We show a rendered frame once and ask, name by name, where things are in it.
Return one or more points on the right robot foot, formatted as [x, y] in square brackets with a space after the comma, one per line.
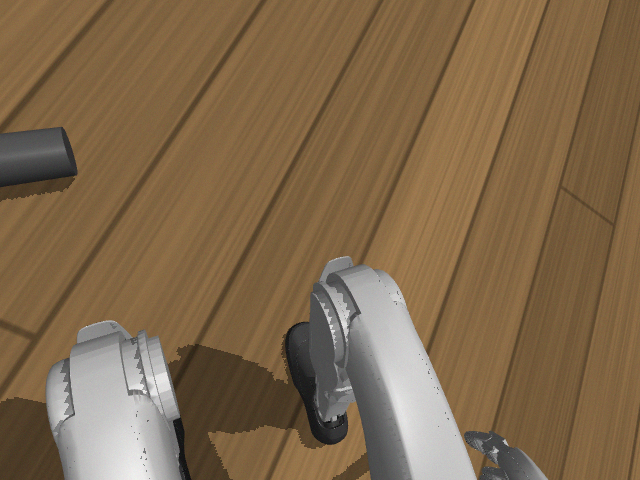
[303, 376]

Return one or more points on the right robot hand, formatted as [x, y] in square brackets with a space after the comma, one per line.
[513, 463]

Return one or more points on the bottle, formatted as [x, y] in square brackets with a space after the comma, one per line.
[35, 155]

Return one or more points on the left robot foot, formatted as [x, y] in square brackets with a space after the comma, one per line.
[180, 438]

